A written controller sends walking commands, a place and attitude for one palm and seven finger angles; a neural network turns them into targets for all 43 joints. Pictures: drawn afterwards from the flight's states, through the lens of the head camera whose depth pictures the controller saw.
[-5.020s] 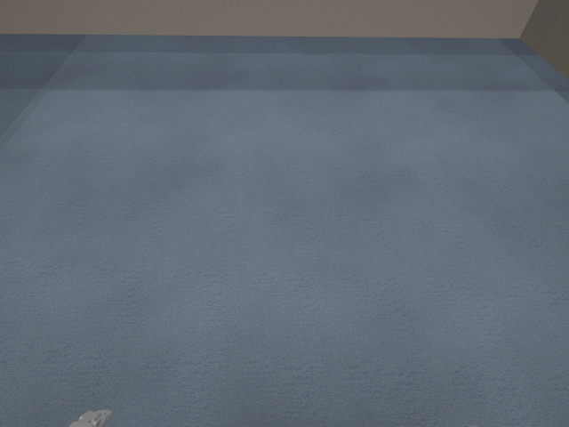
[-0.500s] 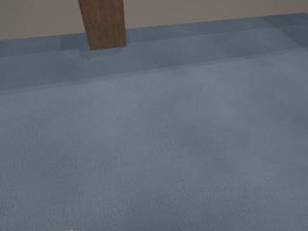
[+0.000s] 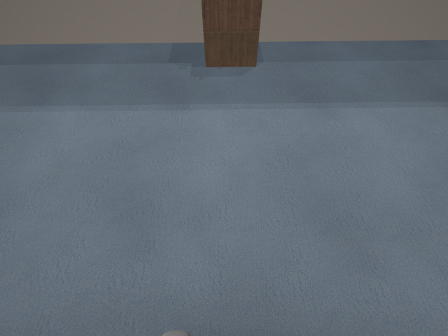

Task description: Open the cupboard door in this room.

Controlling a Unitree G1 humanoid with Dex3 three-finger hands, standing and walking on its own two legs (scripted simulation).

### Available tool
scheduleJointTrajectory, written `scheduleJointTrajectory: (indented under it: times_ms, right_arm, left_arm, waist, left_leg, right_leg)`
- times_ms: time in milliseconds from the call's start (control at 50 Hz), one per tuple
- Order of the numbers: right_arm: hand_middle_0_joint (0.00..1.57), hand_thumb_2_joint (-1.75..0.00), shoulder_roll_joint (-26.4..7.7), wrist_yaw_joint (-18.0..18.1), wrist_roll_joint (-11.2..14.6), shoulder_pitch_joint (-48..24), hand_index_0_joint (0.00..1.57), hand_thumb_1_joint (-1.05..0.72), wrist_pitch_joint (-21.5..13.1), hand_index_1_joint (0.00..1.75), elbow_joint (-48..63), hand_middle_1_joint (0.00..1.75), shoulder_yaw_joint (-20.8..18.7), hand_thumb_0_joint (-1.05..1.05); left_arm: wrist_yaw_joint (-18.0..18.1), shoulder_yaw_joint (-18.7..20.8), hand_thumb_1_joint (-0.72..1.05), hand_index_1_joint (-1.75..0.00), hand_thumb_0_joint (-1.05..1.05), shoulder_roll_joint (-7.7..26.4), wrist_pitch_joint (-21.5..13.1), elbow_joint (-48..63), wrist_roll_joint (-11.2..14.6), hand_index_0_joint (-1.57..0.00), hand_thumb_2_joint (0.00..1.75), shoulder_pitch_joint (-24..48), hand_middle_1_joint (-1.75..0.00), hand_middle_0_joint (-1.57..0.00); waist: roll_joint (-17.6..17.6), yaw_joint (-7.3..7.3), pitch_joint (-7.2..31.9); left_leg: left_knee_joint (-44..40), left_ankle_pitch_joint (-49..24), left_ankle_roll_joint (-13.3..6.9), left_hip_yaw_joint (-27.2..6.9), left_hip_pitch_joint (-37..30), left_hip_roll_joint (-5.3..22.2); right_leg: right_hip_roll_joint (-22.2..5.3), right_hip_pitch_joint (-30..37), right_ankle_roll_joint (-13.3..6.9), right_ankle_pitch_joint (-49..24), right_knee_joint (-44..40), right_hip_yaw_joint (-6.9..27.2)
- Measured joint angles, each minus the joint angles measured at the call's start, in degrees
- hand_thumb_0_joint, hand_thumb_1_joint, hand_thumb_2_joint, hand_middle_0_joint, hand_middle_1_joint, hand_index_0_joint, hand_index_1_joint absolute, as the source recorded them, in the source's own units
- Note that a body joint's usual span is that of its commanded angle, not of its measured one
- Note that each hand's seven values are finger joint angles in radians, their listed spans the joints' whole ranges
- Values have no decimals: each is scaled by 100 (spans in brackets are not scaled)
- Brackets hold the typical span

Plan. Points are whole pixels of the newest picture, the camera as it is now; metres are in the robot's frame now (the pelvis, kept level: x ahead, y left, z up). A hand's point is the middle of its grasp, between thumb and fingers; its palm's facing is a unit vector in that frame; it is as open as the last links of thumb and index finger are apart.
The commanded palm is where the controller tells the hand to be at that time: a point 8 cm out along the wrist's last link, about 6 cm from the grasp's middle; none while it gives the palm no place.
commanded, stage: turn or walk to find it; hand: left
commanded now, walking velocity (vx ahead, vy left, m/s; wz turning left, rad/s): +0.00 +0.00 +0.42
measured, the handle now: out of the picture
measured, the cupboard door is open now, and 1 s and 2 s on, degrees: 0 0 0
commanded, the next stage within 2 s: stand and wait in 0.80 s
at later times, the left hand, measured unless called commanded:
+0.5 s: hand out of the picture +0.04 +0.23 -0.15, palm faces +0.22 -0.93 -0.29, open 7.4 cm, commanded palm none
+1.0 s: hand out of the picture -0.11 +0.23 -0.19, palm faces +0.42 -0.88 -0.22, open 7.4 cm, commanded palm none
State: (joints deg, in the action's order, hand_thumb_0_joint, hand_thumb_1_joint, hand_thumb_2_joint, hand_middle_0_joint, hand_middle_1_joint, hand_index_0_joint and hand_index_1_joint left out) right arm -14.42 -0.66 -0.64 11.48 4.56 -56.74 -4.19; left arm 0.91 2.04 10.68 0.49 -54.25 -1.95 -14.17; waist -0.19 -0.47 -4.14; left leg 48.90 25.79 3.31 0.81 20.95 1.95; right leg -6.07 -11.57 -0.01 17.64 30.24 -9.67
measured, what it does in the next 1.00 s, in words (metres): steps on the spot, turning left: left foot, then right foot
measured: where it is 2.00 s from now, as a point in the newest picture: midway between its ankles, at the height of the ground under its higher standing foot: outside the picture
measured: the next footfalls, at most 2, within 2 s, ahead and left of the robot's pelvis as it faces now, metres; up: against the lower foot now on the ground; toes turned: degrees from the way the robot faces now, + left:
left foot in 0.08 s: +0.02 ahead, +0.14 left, +0.00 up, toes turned +6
right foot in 0.48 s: +0.05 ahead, -0.10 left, +0.00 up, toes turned +7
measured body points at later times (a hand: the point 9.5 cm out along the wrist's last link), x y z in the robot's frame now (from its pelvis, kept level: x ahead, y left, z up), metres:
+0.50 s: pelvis -0.01 +0.00 -0.01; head +0.01 -0.01 +0.44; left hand +0.03 +0.27 -0.13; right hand +0.11 -0.22 -0.16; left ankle -0.02 +0.14 -0.74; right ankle +0.01 -0.10 -0.74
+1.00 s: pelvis -0.04 +0.04 -0.01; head -0.03 +0.07 +0.44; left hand -0.13 +0.28 -0.17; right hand +0.13 -0.16 -0.14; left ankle -0.09 +0.12 -0.74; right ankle +0.00 -0.10 -0.70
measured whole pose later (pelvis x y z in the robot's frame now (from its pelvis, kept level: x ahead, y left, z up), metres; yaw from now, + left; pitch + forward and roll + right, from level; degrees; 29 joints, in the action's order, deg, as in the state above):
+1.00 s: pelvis -0.04 +0.04 -0.01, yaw +22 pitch -1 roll +0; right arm -10.6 0.5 -0.9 9.5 1.1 -56.6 -1.7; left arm 1.2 3.1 14.2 3.6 -58.6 -1.1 -15.1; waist -3.6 -1.7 -3.9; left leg 32.7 18.5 -1.8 4.7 13.2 0.9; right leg -6.2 -20.8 2.6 28.1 51.0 -5.3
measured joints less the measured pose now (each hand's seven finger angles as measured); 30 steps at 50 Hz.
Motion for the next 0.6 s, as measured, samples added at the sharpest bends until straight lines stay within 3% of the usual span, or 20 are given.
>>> scheduleJointTrajectory:
  times_ms: [40, 80, 120, 160, 220, 300, 400, 480, 500, 540, 600]
  right_arm:
    - [20, -90, 24, 9, 20, -108, 19, -91, -52, 30, 32, 30, 44, 1]
    - [20, -90, 27, 4, 20, -184, 19, -91, -140, 30, 104, 30, 84, 1]
    - [20, -90, 130, -1, 1, -316, 20, -91, -222, 30, 151, 30, 112, 1]
    - [20, -90, 213, 29, -13, -371, 20, -91, -295, 30, 220, 30, 156, 1]
    - [20, -90, 288, 85, -27, -386, 20, -91, -336, 30, 273, 30, 215, 1]
    - [20, -90, 328, 90, -26, -357, 20, -91, -338, 30, 282, 30, 251, 1]
    - [20, -90, 318, 65, -52, -245, 20, -91, -272, 30, 282, 30, 215, 1]
    - [20, -90, 257, 42, -34, -85, 20, -91, -206, 30, 274, 30, 149, 1]
    - [20, -90, 211, 35, -11, -57, 20, -91, -190, 30, 264, 30, 117, 1]
    - [20, -90, 124, 32, -15, 9, 20, -91, -112, 30, 225, 30, 41, 1]
    - [20, -90, 25, -13, -40, 80, 20, -91, -19, 30, 122, 30, -33, 1]
  left_arm:
    - [-4, 28, 90, -30, 0, 77, 17, -56, -1, -20, 90, -56, -30, -20]
    - [-10, 60, 90, -30, 0, 163, 57, -103, 34, -20, 90, -140, -30, -20]
    - [-4, 114, 91, -30, 0, 313, 163, -167, 63, -20, 90, -161, -30, -20]
    - [20, 145, 91, -30, 0, 402, 302, -256, 69, -20, 90, -146, -30, -20]
    - [-13, 180, 91, -30, 1, 456, 340, -289, 80, -20, 90, -51, -30, -20]
    - [-39, 171, 91, -30, 1, 430, 288, -150, 94, -19, 90, 90, -30, -20]
    - [-31, 130, 91, -30, 0, 301, 234, 60, 111, -19, 90, 293, -30, -20]
    - [-34, 68, 91, -30, 0, 195, 91, 240, 120, -19, 90, 338, -30, -20]
    - [-19, 56, 91, -30, 0, 139, 35, 251, 90, -19, 90, 348, -30, -20]
    - [-18, -8, 91, -30, 0, 29, -6, 285, 61, -20, 90, 340, -30, -20]
    - [-10, -48, 91, -30, 0, -83, -10, 293, 59, -20, 90, 243, -30, -20]
  waist:
    - [-77, -51, -31]
    - [-111, -67, -15]
    - [-316, -134, -65]
    - [-341, -140, -47]
    - [-267, -121, -13]
    - [-139, -93, 30]
    - [30, 20, 75]
    - [118, 77, 154]
    - [203, 75, 154]
    - [327, 111, 144]
    - [356, 105, 151]
  left_leg:
    - [-684, -139, -31, 120, -296, -13]
    - [-1562, -808, -141, 231, -661, -21]
    - [-1509, -833, -355, 299, -644, -147]
    - [-1507, -738, -443, 269, -654, -158]
    - [-1801, -902, -457, 133, -755, -176]
    - [-2122, -1141, -481, -42, -842, -231]
    - [-2150, -1241, -424, -282, -764, -305]
    - [-1814, -1142, -297, -455, -511, -414]
    - [-1548, -987, -290, -495, -374, -396]
    - [-535, -209, -267, -524, 10, -429]
    - [1023, -163, -208, -397, 505, -391]
  right_leg:
    - [-93, -71, 76, 83, 171, -86]
    - [-176, -193, 182, 240, 478, -184]
    - [-271, -500, 264, 703, 1195, 74]
    - [-128, -857, 315, 1163, 2107, 379]
    - [22, -1196, 361, 989, 2836, 586]
    - [117, -1272, 423, 809, 2710, 711]
    - [254, -983, 415, 786, 1772, 764]
    - [352, -388, 352, 83, 319, 704]
    - [385, -363, 229, -51, 222, 645]
    - [364, -377, -15, -31, 344, 469]
    - [282, -233, -119, -76, 164, 298]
